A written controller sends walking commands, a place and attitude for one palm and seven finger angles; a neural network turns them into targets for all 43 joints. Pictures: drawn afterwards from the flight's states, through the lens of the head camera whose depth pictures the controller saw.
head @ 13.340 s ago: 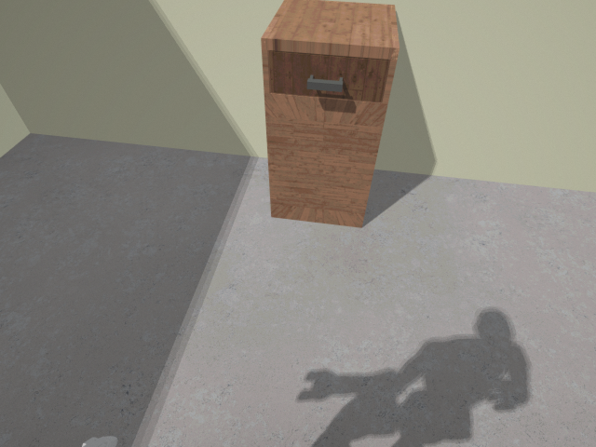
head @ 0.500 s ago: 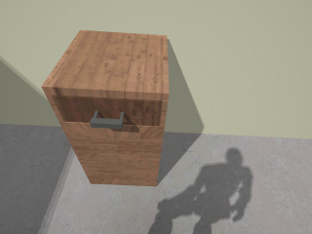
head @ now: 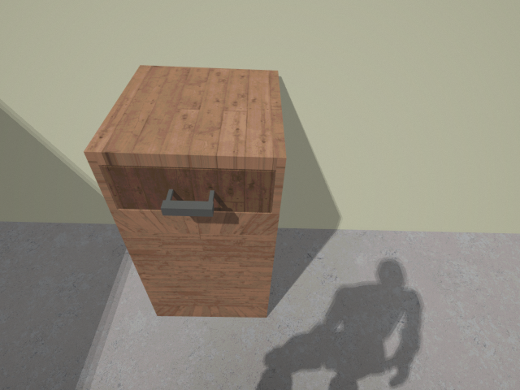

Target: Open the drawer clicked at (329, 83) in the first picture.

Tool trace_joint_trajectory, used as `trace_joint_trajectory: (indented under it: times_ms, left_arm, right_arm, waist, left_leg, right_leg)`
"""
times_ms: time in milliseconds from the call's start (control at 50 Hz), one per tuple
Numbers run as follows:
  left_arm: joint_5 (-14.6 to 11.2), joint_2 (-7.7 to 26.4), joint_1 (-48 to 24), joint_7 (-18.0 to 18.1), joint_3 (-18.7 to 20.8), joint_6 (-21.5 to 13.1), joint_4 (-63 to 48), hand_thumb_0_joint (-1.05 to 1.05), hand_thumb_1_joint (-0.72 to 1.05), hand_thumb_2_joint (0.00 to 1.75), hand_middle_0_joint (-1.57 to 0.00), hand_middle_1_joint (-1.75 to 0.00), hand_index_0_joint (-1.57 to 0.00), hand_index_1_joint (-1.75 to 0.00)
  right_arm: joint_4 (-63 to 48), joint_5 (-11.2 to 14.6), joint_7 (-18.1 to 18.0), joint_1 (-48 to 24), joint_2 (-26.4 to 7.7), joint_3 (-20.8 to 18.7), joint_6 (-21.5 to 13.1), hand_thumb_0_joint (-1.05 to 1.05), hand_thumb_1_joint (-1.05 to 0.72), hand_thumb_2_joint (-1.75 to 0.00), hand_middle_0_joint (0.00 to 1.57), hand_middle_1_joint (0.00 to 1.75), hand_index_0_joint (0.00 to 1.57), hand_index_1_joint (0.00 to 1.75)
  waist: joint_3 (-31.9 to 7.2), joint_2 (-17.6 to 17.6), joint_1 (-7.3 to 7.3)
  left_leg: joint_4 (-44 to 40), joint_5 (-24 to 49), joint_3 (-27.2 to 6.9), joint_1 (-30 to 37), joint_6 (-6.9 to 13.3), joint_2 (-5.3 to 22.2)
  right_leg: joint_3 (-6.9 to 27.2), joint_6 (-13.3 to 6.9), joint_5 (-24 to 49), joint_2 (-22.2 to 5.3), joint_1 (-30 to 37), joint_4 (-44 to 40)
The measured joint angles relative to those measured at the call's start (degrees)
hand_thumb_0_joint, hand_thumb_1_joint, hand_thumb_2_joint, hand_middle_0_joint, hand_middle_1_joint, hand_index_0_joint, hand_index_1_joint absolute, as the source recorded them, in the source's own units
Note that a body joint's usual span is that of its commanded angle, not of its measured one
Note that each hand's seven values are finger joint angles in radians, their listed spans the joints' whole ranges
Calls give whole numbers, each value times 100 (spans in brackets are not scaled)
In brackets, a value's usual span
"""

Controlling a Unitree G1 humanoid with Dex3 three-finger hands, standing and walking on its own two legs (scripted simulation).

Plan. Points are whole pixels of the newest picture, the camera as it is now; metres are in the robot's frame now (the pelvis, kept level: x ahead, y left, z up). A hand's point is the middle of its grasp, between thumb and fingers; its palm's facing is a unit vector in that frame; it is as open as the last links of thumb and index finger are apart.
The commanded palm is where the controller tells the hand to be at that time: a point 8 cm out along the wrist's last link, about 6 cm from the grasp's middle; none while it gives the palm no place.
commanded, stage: come to a stop and stand still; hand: left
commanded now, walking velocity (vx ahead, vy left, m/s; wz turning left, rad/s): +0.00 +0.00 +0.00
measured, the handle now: (189, 201) +0.53 +0.20 -0.06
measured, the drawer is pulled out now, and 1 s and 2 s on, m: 0.00 0.00 0.00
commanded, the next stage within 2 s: look again from close up in 0.10 s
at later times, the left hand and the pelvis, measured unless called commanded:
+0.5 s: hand out of the picture -0.05 +0.15 -0.17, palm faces +0.05 -0.99 -0.16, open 7.3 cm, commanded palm none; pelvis -0.01 +0.00 +0.00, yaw +0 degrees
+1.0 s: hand (137, 387) +0.15 +0.20 -0.07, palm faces -0.09 -0.67 -0.74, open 7.5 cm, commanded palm +0.12 +0.20 -0.04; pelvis +0.01 -0.01 -0.02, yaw +1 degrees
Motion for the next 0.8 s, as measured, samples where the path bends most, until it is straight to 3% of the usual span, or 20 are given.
trace_joint_trajectory:
  times_ms: [800]
  left_arm:
    - [17, -402, 152, 55, 96, -102, 548, 0, 91, 90, -20, -30, -20, -30]
  right_arm:
    - [497, 18, -38, 88, 268, -53, -17, 0, -91, -90, 19, 30, 19, 30]
  waist:
    - [54, 73, 8]
  left_leg:
    - [-239, 130, 50, -46, -43, 26]
  right_leg:
    - [55, -35, 105, 44, -109, -162]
